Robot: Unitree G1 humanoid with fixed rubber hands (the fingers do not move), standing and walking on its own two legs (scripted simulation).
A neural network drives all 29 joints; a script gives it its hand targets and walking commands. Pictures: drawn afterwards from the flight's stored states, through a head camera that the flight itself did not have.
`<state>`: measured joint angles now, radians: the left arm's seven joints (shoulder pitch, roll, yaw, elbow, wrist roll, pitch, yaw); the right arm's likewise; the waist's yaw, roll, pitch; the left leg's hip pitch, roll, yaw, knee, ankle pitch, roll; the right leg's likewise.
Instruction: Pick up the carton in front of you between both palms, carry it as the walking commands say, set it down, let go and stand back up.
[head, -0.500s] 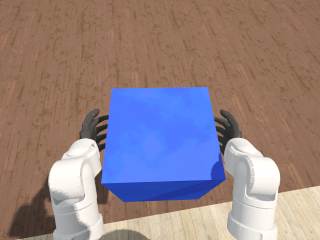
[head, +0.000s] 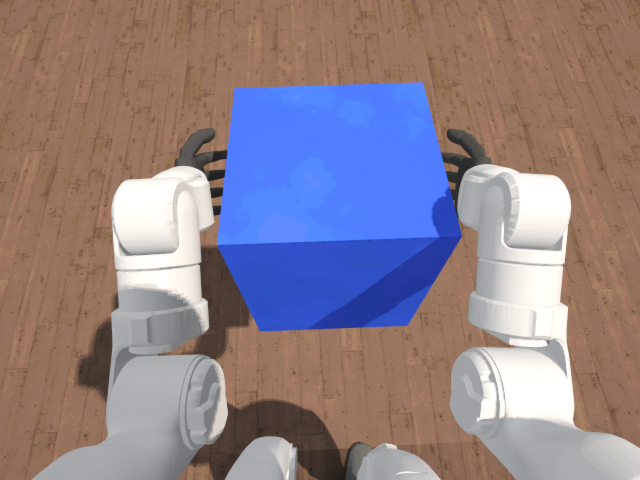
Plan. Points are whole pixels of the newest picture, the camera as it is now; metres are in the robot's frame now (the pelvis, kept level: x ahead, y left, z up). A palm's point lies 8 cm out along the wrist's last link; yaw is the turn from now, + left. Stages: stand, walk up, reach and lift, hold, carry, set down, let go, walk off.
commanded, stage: carry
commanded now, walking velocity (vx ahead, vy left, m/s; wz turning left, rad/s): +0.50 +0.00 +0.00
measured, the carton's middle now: (331, 221) +0.40 +0.02 +0.05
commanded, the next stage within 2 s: none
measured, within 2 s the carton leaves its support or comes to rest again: neither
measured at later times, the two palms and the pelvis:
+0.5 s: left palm out of the picture +0.74 +0.14 +0.20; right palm out of the picture +0.70 -0.16 +0.20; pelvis +0.34 +0.04 +0.06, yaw -2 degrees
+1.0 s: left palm out of the picture +1.02 +0.18 +0.25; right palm out of the picture +1.04 -0.12 +0.25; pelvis +0.65 +0.00 +0.09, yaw +0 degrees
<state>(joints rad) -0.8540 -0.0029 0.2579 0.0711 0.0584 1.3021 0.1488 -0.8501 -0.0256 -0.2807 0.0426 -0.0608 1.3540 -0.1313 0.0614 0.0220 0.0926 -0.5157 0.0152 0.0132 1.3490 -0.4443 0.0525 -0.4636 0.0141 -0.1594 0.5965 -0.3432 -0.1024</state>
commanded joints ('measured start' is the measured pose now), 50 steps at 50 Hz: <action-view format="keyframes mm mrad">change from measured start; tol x32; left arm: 1 -804 -1123 -621 -239 -507 -12 -247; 50 -751 -1079 -628 -70 -504 22 -276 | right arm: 1 -767 1069 588 -176 380 -60 173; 50 -660 956 568 -25 285 -32 170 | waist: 1 21 -96 -671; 12 -79 -196 -647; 15 -195 318 -901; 32 -45 128 -564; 35 50 -322 -721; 50 20 -160 -539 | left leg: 1 -310 38 -28 6 42 7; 7 -369 25 58 -282 70 -7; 12 247 -138 271 -761 246 38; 15 993 326 -692 -948 438 323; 32 462 165 65 -760 891 72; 35 -170 -117 36 -47 -76 -43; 37 -310 -25 -63 154 -26 0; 50 -126 -21 148 -555 79 -5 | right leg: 1 769 -292 406 -135 489 -116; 12 535 -171 26 82 1074 -20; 15 -149 92 153 776 -152 89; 17 -358 6 214 937 -133 58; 26 -362 -30 100 426 -67 68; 32 232 86 -94 -24 127 18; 35 790 -358 859 -265 79 -232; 50 522 -230 222 -208 445 -105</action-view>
